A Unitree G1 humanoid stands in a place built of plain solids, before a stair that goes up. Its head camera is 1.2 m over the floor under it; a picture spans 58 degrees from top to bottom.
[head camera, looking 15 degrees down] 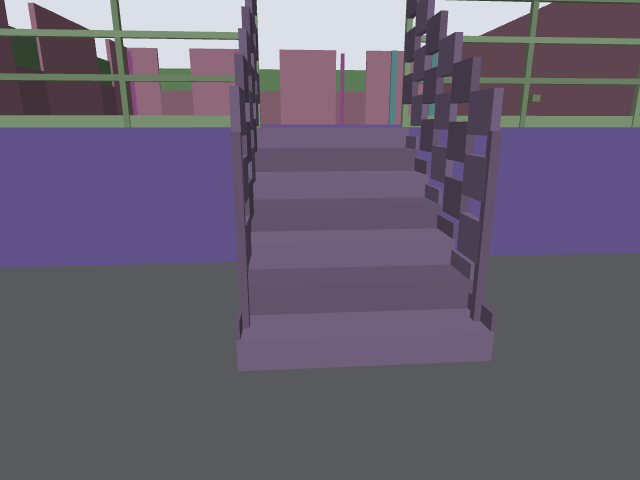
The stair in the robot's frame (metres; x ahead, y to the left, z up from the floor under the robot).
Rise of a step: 0.17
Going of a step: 0.30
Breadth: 1.32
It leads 4 degrees to the left of straight ahead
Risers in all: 7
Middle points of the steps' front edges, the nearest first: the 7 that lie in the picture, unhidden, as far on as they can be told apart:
1.98 -0.24 0.17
2.28 -0.22 0.33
2.58 -0.20 0.50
2.88 -0.17 0.67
3.17 -0.15 0.84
3.47 -0.13 1.00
3.77 -0.10 1.17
